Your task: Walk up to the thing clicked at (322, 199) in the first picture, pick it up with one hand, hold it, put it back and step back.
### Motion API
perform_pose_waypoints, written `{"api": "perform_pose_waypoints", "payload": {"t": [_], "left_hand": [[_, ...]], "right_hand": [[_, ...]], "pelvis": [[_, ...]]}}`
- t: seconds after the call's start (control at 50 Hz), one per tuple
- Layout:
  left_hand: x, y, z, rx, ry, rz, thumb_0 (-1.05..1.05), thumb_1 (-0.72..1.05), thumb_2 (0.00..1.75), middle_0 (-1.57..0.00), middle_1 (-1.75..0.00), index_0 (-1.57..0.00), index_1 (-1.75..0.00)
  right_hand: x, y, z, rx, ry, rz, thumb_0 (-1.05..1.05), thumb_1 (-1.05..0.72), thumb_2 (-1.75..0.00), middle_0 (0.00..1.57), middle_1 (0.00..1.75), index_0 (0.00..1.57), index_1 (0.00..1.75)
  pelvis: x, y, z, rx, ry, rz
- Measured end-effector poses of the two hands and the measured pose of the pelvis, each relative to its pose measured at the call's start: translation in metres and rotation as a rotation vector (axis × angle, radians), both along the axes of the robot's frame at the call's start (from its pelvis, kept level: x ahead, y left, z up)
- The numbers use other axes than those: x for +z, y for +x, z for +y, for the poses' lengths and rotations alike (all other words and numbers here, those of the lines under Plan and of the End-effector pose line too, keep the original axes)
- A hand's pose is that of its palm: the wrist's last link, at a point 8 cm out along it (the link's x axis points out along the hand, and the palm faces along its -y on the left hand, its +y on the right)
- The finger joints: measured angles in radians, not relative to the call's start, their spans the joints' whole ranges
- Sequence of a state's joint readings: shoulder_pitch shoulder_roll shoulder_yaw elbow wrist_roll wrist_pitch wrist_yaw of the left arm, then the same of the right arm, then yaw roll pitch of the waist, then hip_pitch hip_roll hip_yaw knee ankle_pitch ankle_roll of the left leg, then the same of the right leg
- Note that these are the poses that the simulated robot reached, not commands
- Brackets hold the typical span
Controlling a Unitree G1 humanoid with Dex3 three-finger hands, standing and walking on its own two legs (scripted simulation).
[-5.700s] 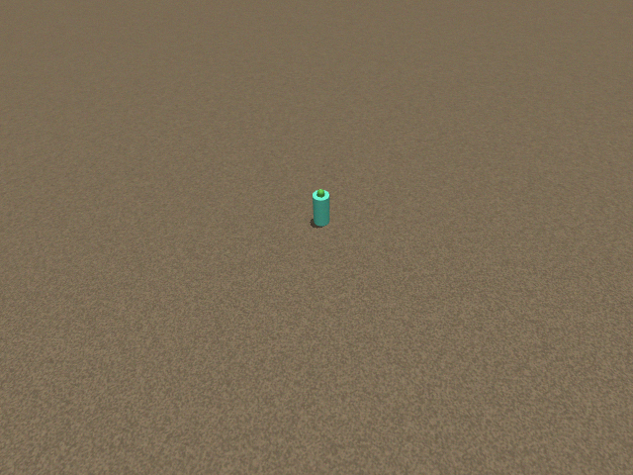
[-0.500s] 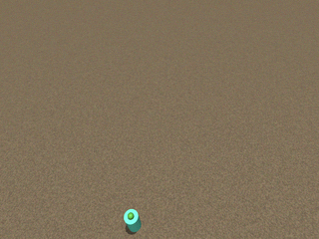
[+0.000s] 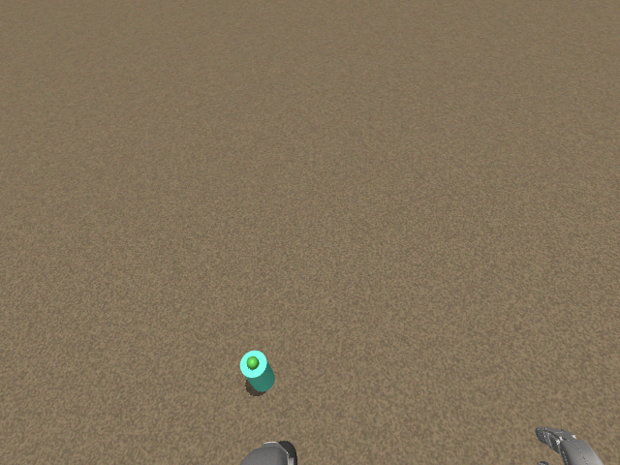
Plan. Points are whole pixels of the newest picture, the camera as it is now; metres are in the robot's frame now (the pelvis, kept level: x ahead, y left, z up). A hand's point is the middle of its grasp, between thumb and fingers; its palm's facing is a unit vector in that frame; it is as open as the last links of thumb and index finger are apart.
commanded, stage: walk up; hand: left
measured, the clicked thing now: (257, 370) +0.43 +0.23 -0.66
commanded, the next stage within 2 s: stand in 1.72 s
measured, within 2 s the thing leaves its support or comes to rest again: neither
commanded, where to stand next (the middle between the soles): +0.09 +0.03 m, yaw -1 degrees
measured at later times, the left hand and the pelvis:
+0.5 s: hand out of the picture -0.01 +0.29 -0.14, palm faces +0.10 -0.92 -0.37, open 7.4 cm; pelvis -0.01 +0.02 +0.01, yaw +6 degrees
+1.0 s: hand out of the picture +0.08 +0.31 -0.14, palm faces +0.03 -0.90 -0.44, open 7.4 cm; pelvis -0.01 +0.03 +0.00, yaw +4 degrees
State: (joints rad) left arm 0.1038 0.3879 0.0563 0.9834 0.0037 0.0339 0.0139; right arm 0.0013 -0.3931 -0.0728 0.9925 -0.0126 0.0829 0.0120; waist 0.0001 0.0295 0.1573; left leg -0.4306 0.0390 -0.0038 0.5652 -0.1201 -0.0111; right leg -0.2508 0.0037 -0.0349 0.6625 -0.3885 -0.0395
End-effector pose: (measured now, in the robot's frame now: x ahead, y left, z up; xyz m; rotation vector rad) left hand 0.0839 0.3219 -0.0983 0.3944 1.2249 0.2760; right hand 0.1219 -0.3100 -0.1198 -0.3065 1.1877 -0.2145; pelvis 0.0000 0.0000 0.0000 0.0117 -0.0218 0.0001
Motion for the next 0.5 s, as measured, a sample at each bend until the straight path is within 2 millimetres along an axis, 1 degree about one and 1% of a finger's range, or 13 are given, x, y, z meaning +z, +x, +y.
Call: {"api": "perform_pose_waypoints", "payload": {"t": [0.04,0.08,0.14,0.22,0.28,0.32,0.42,0.46,0.5], "left_hand": [[0.002,-0.023,-0.007,0.008,0.006,0.027,0.01,0.91,0.90,-0.21,-0.30,-0.20,-0.30],[0.008,-0.044,-0.013,0.020,0.007,0.055,0.01,0.91,0.90,-0.21,-0.30,-0.20,-0.30],[0.016,-0.067,-0.019,0.047,0.006,0.078,0.01,0.91,0.90,-0.21,-0.30,-0.21,-0.30],[0.023,-0.077,-0.020,0.071,0.005,0.024,0.01,0.90,0.90,-0.21,-0.30,-0.21,-0.30],[0.024,-0.082,-0.018,0.094,-0.010,-0.046,0.01,0.90,0.90,-0.21,-0.30,-0.21,-0.30],[0.021,-0.088,-0.012,0.106,-0.022,-0.071,0.01,0.90,0.90,-0.21,-0.30,-0.21,-0.30],[0.005,-0.108,0.008,0.124,-0.050,-0.029,0.01,0.90,0.90,-0.21,-0.30,-0.21,-0.30],[-0.001,-0.110,0.012,0.128,-0.062,0.004,0.01,0.90,0.90,-0.21,-0.30,-0.21,-0.30],[-0.002,-0.105,0.012,0.121,-0.076,0.016,0.01,0.91,0.90,-0.21,-0.30,-0.21,-0.30]], "right_hand": [[-0.004,-0.003,-0.004,0.003,0.001,-0.008,0.01,-0.90,-0.90,0.20,0.30,0.20,0.30],[-0.004,-0.010,-0.004,0.013,0.011,-0.004,0.01,-0.91,-0.90,0.20,0.30,0.20,0.30],[-0.001,-0.024,-0.001,0.026,0.036,0.014,0.01,-0.91,-0.90,0.20,0.30,0.20,0.30],[-0.002,-0.049,0.002,0.070,0.041,0.082,0.01,-0.91,-0.90,0.20,0.30,0.20,0.30],[-0.001,-0.058,0.007,0.116,0.038,0.129,0.01,-0.91,-0.90,0.20,0.30,0.20,0.30],[0.003,-0.056,0.012,0.147,0.032,0.128,0.01,-0.90,-0.90,0.20,0.30,0.20,0.30],[0.019,-0.033,0.027,0.169,-0.001,0.020,0.01,-0.90,-0.90,0.20,0.30,0.20,0.30],[0.027,-0.027,0.031,0.162,-0.012,-0.040,0.01,-0.90,-0.90,0.20,0.30,0.20,0.30],[0.035,-0.024,0.032,0.153,-0.021,-0.074,0.01,-0.90,-0.90,0.20,0.30,0.20,0.30]], "pelvis": [[0.000,-0.008,-0.004,0.010,-0.003,-0.015],[0.004,-0.013,-0.006,0.006,0.017,-0.015],[0.012,-0.018,-0.007,0.015,0.024,-0.006],[0.016,-0.021,-0.007,0.058,0.009,-0.003],[0.016,-0.021,-0.005,0.094,0.001,-0.012],[0.015,-0.021,-0.002,0.112,0.001,-0.019],[0.010,-0.020,0.011,0.108,0.022,-0.038],[0.011,-0.016,0.016,0.097,0.021,-0.032],[0.013,-0.012,0.018,0.102,0.007,-0.032]]}}
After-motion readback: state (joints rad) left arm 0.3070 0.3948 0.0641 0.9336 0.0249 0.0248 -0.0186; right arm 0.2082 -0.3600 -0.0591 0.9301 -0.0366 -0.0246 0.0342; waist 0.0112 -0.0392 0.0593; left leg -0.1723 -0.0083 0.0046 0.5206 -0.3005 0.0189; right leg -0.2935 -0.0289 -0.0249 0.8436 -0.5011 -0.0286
